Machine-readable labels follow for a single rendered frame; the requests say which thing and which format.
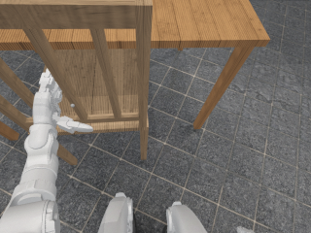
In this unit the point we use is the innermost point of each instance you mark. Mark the robot thigh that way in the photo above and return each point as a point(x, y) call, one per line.
point(118, 213)
point(181, 219)

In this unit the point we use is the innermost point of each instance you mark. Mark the robot left thigh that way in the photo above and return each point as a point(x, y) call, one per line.
point(118, 213)

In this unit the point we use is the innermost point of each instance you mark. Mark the robot left hand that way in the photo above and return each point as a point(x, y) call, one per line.
point(46, 102)

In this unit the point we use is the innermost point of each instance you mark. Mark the left robot forearm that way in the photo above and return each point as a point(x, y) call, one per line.
point(38, 178)

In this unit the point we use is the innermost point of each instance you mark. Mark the robot right thigh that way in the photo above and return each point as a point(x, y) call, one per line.
point(181, 219)

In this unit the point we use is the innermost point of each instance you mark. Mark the left robot upper arm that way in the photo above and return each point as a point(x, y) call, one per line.
point(35, 217)

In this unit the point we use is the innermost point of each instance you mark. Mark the table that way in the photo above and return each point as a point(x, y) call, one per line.
point(176, 24)

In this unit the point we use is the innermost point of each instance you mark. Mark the chair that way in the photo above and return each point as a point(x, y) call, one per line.
point(109, 87)

